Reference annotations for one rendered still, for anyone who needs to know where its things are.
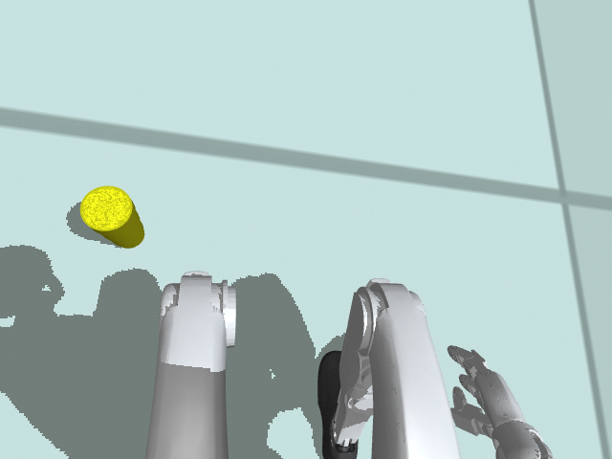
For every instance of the right robot arm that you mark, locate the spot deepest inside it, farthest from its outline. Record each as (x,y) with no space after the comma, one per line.
(517,440)

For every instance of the right robot foot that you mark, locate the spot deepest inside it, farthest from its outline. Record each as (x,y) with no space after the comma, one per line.
(328,387)

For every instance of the cup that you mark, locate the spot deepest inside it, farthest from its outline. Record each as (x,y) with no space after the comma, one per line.
(109,211)

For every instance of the right robot hand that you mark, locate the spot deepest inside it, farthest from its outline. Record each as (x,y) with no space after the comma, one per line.
(491,392)

